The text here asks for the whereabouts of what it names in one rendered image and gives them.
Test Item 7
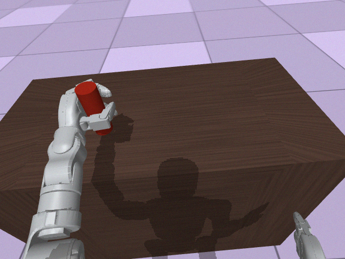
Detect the left robot arm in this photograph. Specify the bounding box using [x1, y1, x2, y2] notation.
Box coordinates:
[22, 126, 87, 259]

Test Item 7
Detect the left robot hand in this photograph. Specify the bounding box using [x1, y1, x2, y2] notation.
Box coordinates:
[58, 79, 118, 135]

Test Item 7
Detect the can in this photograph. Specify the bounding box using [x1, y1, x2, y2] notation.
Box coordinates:
[74, 81, 113, 135]

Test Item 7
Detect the right robot hand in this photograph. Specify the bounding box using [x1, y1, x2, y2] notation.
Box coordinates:
[293, 212, 326, 259]

